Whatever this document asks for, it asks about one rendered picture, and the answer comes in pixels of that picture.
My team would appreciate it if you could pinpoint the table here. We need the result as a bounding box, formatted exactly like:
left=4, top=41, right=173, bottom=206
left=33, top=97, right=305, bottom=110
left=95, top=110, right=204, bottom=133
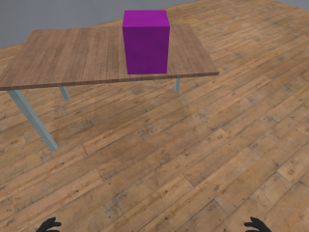
left=0, top=23, right=219, bottom=152

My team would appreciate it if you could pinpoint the left robot hand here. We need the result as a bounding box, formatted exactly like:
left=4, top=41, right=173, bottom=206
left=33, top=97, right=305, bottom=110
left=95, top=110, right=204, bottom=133
left=36, top=217, right=62, bottom=232

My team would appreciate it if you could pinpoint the right robot hand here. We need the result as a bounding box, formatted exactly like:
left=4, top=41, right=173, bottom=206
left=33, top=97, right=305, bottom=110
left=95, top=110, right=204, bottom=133
left=243, top=217, right=271, bottom=232

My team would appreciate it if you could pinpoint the carton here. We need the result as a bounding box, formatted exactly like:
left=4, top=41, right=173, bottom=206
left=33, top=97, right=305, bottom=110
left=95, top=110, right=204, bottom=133
left=122, top=10, right=170, bottom=74

